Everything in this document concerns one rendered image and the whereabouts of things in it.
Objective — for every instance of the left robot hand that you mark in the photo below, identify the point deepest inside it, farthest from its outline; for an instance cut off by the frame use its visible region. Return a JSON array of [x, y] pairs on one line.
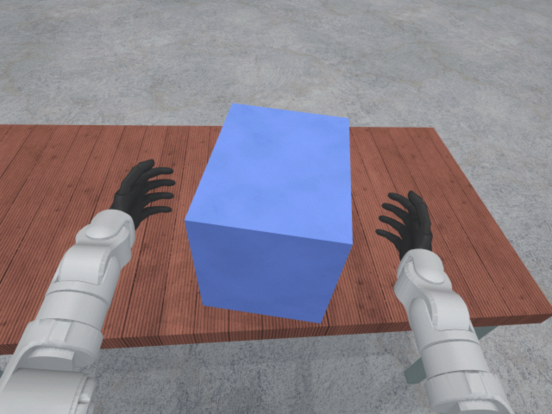
[[131, 198]]

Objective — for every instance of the left robot forearm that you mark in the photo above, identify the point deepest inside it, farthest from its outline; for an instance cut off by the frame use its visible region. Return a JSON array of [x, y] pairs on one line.
[[66, 332]]

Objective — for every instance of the right robot forearm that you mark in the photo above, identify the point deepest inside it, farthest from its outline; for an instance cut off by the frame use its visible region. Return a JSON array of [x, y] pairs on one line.
[[458, 378]]

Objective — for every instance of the carton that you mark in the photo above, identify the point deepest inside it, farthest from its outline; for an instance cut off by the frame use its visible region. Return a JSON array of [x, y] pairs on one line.
[[270, 224]]

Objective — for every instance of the table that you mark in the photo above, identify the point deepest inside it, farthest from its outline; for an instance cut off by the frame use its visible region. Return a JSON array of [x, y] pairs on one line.
[[55, 178]]

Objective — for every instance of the left robot upper arm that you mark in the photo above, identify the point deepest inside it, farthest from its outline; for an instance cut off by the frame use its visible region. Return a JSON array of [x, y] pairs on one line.
[[42, 391]]

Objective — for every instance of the right robot hand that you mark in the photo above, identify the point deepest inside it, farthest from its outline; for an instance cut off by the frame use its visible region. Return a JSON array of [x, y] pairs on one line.
[[416, 232]]

